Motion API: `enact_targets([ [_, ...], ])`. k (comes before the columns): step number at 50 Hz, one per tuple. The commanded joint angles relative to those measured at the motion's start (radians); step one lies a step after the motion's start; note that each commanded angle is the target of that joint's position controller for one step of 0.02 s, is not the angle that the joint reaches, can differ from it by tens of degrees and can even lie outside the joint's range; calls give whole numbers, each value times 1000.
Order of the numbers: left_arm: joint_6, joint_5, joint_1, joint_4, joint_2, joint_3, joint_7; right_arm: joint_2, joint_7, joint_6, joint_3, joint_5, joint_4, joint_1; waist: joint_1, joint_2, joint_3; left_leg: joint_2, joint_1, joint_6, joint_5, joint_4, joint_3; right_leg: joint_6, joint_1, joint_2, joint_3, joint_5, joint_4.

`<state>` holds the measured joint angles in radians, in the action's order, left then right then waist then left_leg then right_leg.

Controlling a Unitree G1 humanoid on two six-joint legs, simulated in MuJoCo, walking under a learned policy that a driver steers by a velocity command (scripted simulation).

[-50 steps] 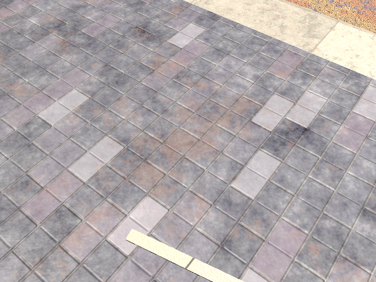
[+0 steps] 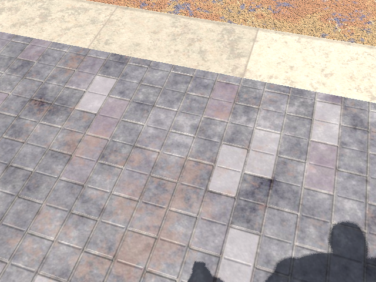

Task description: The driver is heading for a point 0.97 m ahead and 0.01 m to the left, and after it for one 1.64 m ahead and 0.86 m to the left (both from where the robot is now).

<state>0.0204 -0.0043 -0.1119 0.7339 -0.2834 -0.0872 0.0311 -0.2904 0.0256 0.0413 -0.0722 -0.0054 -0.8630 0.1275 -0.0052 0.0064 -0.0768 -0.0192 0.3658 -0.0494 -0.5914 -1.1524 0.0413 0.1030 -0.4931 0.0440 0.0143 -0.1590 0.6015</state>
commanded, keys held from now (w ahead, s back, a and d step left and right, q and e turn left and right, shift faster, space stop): e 0.32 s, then no key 0.06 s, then w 0.24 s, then w+q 0.38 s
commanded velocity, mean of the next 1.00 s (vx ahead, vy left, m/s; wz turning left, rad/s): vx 0.22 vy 0.00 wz -0.20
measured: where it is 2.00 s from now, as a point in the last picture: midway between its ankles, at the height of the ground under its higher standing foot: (195, 188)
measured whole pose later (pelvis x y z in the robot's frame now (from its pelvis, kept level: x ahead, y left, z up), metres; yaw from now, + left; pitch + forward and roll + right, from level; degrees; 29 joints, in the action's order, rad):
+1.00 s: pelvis +0.20 -0.04 +0.02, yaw -9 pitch +2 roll -1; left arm 0.09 -0.01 -0.32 0.77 -0.24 -0.06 0.01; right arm -0.31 -0.01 0.05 -0.07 -0.03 -0.79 0.30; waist 0.02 0.06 0.02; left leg -0.06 0.61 0.01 -0.23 -1.10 -0.07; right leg 0.02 -0.09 0.01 0.09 -0.25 0.31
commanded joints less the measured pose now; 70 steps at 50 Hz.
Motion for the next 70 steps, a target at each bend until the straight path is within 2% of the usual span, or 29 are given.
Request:
enact_targets([
  [1, 6, 24, -39, -77, -149, -38, -18, -116, 12, -1, -22, 1, 73, 12, 17, -19, 237, -32, 321, 7, 93, -111, -132, 200, 411, -292, -447, 253, -260],
  [4, -6, -3, -13, -96, -146, -36, -38, -107, 24, -26, -28, 19, 81, 26, -21, -79, 206, -14, 180, 6, 178, 33, -117, 162, 232, -217, -368, 236, -291],
  [13, -35, 8, -33, -124, -171, -46, -70, -82, 24, -25, -16, 7, 117, -39, 20, -145, 194, 33, 126, -27, 277, 351, -148, 115, 212, -167, -448, -91, -302],
  [19, -59, 16, -28, -142, -150, -32, -73, -93, -9, 6, -21, 0, 101, 58, -15, -167, 209, 41, -84, 28, 372, 694, -106, 66, 241, -142, -488, 43, -203],
  [20, -62, 18, -63, -137, -125, -22, -76, -120, -13, 7, -28, 11, 95, 95, -20, -119, 229, -28, -198, 60, 409, 778, -146, 22, 174, -96, -446, -102, -156],
  [21, -61, 7, -103, -134, -59, -2, -73, -166, -11, 0, -32, 34, 104, 107, 6, 86, 236, -237, -306, 137, 334, 855, -357, -40, 27, 21, -301, -361, 67],
  [22, -43, 20, -53, -180, -104, -18, -69, -224, -15, -3, -47, 62, 101, 97, 11, 314, 134, -348, -220, 279, 192, 944, -613, -65, -164, 112, -171, -438, 220],
  [23, -28, 8, -41, -165, -170, -33, -66, -176, -12, 5, -38, 52, 133, 50, 2, 220, 96, -341, -194, 297, 42, 960, -610, -79, -190, 48, -221, -355, 350],
  [24, -23, 9, -57, -144, -176, -39, -58, -148, -4, 10, -31, 28, 134, 36, 14, 178, 81, -292, -207, 255, 0, 957, -535, -88, -214, 40, -210, -278, 391],
  [26, -19, 0, -97, -103, -123, -25, -49, -123, 3, 16, -22, 0, 116, 72, 6, 147, 65, -242, -263, 222, 26, 968, -459, -121, -248, 13, -175, -186, 444],
  [34, 52, 23, 82, -145, -35, 14, -23, -172, -6, 22, -29, -13, 84, 216, -84, 175, 31, -177, -195, 234, 271, 984, -280, -137, -4, -35, 7, -106, 34],
  [37, 69, 38, 24, -129, -68, 3, -15, -187, -17, 12, -31, -28, 85, 226, -41, 169, 35, -196, -134, 242, 229, 943, -333, -114, 165, -19, 8, -62, -124],
  [39, 73, 39, -91, -90, -95, -14, -23, -142, -20, 8, -16, -27, 89, 214, 30, 132, 75, -154, -37, 198, 253, 854, -321, -87, 405, -30, -3, 1, -215],
  [40, 73, 31, -208, -72, -124, -26, -37, -78, -23, 15, 2, -18, 103, 182, 95, 96, 137, -92, 79, 145, 229, 701, -272, -58, 596, -130, -98, -31, -223],
  [41, 67, 4, -340, -58, -208, -44, -52, 23, -26, 29, 30, -1, 140, 171, 136, -145, 250, 17, 294, 72, 91, 340, -140, 15, 822, -364, -373, -109, -256],
  [42, 64, -8, -377, -32, -260, -59, -40, -45, -17, 47, 11, -31, 170, 191, 120, -282, 234, 24, 432, 67, 3, 126, -136, 134, 731, -498, -629, -313, -343],
  [43, 73, 3, -324, -37, -173, -35, -31, -125, -14, 47, -12, -43, 160, 176, 108, -197, 138, -33, 478, 78, 74, 19, -184, 131, 664, -450, -576, -430, -372],
  [44, 79, 9, -268, -40, -116, -17, -29, -129, -20, 43, -18, -43, 151, 165, 85, -194, 68, -46, 503, 84, 164, -4, -181, 94, 613, -390, -469, -400, -396],
  [47, 86, 0, -171, -34, -67, -2, -26, -76, -30, 24, -15, -26, 142, 146, 36, -143, 4, -88, 457, 75, 344, 18, -168, 48, 488, -305, -218, -64, -448],
  [53, 92, -3, -174, 6, -100, -14, -37, -20, -51, 14, 5, -18, 207, 47, 34, -83, -6, -83, 410, 41, 571, 254, -117, 56, 435, -281, 17, 207, -477],
  [59, 70, 22, -233, 55, -157, -28, -47, -23, -92, 14, 15, -20, 299, -116, 67, -58, -44, -54, 331, 108, 579, 490, -11, 24, 524, -324, 132, 345, -432],
  [61, 55, 24, -230, 56, -192, -36, -51, -59, -98, 9, -2, -19, 314, -92, 30, -90, 14, 9, 226, 150, 487, 503, 48, 5, 576, -328, 165, 694, -308],
  [63, 38, 28, -219, 50, -218, -40, -59, -136, -90, 0, -46, -22, 276, 118, -97, -102, 152, 94, -82, 207, 455, 539, 85, -26, 532, -302, 199, 913, 6],
  [64, 43, 23, -227, 38, -203, -30, -63, -198, -70, -12, -78, -23, 240, 277, -177, -56, 232, 76, -378, 246, 476, 566, -2, -63, 332, -266, 202, 743, 269],
  [65, 61, -19, -326, -16, -46, 18, -49, -311, -53, -12, -94, -27, 234, 285, -67, 240, 323, -200, -738, 401, 374, 609, -520, -126, -111, -93, 168, -247, 671],
  [66, 104, 7, -275, -37, -88, 25, -34, -274, -56, 3, -76, -20, 273, 316, -106, 191, 528, -328, -822, 509, 197, 806, -934, -127, -231, -4, -94, -452, 849],
  [67, 122, 48, -155, -71, -158, 5, -25, -209, -60, 14, -58, -8, 260, 291, -135, 107, 396, -294, -746, 435, 206, 853, -807, -108, -322, -59, -138, -354, 847],
  [69, 133, 23, -115, -77, -136, 14, -36, -157, -58, 24, -40, -9, 270, 158, -43, -16, 186, -211, -419, 367, 377, 862, -575, -93, -264, -138, -115, -214, 671],
  [70, 123, 7, -136, -70, -148, 5, -39, -132, -56, 27, -31, 4, 288, 105, 0, -2, 157, -179, -301, 356, 484, 880, -502, -95, -184, -163, -122, -181, 615],
])
Velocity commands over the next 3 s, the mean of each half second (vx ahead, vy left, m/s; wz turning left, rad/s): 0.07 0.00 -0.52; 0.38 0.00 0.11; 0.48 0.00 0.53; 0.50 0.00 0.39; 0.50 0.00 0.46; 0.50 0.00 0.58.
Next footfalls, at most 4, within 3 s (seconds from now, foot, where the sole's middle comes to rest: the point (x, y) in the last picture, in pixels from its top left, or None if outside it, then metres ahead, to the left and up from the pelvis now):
0.40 left None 0.14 0.15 -0.76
0.80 right None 0.16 -0.14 -0.76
1.28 left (184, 249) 0.53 0.07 -0.76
1.76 right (223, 174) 0.82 -0.08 -0.76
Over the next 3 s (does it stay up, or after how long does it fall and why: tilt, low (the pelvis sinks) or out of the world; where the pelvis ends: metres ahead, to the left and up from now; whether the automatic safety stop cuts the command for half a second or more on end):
stays up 1.24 0.31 0.02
